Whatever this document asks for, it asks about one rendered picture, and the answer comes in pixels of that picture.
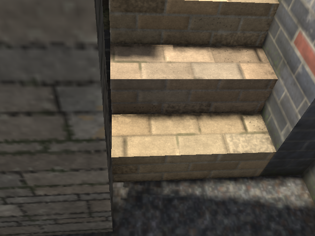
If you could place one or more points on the stairs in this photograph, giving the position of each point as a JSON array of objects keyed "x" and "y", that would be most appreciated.
[{"x": 188, "y": 81}]

